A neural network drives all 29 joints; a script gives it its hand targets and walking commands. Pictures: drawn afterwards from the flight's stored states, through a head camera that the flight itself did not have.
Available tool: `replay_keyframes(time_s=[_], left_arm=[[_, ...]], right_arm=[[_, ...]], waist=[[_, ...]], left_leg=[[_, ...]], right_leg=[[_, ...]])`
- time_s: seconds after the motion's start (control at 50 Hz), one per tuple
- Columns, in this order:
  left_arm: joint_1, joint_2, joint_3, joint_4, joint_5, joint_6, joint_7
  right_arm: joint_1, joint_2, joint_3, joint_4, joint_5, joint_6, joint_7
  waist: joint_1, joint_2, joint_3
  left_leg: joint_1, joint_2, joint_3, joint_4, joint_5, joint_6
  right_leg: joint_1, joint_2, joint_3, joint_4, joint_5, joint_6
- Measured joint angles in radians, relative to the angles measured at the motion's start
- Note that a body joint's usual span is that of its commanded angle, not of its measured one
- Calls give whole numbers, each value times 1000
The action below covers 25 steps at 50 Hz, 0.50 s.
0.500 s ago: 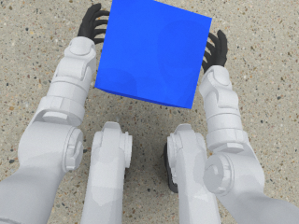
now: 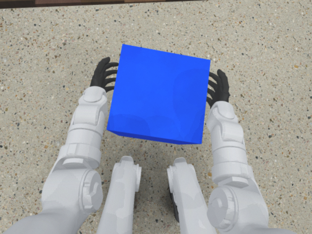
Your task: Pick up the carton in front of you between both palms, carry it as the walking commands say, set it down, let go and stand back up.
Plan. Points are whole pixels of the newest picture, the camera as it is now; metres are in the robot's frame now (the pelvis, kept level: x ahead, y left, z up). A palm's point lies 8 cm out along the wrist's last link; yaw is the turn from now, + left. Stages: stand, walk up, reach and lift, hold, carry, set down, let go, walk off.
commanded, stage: reach and lift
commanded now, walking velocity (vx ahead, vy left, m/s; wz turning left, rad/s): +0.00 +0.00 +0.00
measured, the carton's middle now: (156, 104) +0.45 +0.01 -0.14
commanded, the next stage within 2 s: none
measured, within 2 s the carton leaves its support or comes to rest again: neither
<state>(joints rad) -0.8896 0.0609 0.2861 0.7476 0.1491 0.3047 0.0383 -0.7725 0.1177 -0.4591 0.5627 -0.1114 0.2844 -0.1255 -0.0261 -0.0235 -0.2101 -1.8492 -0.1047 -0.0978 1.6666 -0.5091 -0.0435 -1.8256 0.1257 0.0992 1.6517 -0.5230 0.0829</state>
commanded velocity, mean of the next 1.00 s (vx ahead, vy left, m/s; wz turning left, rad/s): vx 0.00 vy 0.00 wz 0.00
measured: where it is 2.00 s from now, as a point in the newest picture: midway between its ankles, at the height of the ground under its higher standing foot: (151, 206)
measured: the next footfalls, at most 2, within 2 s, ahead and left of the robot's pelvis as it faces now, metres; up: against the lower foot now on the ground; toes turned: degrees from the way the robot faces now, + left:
none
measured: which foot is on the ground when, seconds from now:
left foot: down 0.00-1.00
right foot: down 0.00-1.00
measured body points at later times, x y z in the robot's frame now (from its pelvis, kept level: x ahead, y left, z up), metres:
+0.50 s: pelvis +0.05 +0.00 +0.15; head +0.16 +0.01 +0.58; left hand +0.43 +0.15 +0.10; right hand +0.42 -0.15 +0.11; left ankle +0.10 +0.12 -0.50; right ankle +0.10 -0.14 -0.50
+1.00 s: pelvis +0.09 -0.01 +0.24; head +0.06 -0.01 +0.69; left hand +0.38 +0.15 +0.24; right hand +0.40 -0.15 +0.25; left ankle +0.10 +0.12 -0.50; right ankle +0.10 -0.14 -0.50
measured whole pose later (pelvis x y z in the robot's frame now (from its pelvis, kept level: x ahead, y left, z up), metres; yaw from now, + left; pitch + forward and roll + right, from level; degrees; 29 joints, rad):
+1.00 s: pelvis +0.09 -0.01 +0.24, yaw +1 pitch +2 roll +0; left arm -0.23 -0.14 0.23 0.41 0.22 0.53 0.06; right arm -0.25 0.15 -0.26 0.42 -0.22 0.51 -0.04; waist 0.00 -0.01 -0.12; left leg -0.29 -0.05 -0.15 0.50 -0.25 -0.02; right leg -0.28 0.05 0.15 0.50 -0.26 0.01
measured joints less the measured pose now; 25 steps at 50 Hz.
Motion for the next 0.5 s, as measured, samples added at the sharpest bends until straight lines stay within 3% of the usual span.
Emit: replay_keyframes(time_s=[0.5], left_arm=[[375,-118,8,-59,25,-32,15]], right_arm=[[308,31,80,34,-48,-27,42]], waist=[[1,9,-21]], left_leg=[[726,10,-29,-539,70,18]], right_leg=[[719,-33,30,-528,69,-42]])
